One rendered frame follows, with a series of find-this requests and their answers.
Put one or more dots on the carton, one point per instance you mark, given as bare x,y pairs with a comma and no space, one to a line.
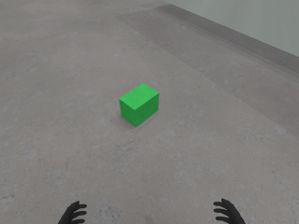
139,104

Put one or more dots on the robot left hand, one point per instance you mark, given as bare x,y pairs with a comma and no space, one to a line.
69,214

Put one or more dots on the robot right hand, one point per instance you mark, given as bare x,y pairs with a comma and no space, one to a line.
233,216

